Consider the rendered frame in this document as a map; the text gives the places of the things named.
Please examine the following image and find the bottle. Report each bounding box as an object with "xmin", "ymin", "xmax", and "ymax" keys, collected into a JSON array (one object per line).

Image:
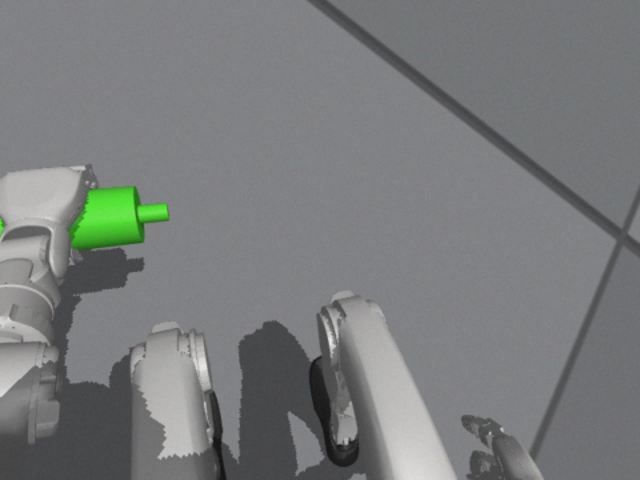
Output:
[{"xmin": 0, "ymin": 186, "xmax": 169, "ymax": 250}]

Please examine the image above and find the right robot hand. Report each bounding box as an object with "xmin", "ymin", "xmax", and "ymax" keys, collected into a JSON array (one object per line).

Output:
[{"xmin": 461, "ymin": 415, "xmax": 544, "ymax": 480}]

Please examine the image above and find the right robot foot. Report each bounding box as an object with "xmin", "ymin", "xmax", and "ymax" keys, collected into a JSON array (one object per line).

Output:
[{"xmin": 309, "ymin": 356, "xmax": 359, "ymax": 467}]

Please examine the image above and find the left robot hand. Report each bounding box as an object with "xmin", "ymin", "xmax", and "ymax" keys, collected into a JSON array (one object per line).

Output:
[{"xmin": 0, "ymin": 164, "xmax": 100, "ymax": 266}]

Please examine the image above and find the left robot foot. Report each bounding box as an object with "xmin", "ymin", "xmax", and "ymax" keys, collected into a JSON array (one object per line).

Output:
[{"xmin": 209, "ymin": 391, "xmax": 226, "ymax": 480}]

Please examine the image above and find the left robot arm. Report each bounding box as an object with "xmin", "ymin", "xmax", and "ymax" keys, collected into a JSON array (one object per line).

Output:
[{"xmin": 0, "ymin": 218, "xmax": 71, "ymax": 480}]

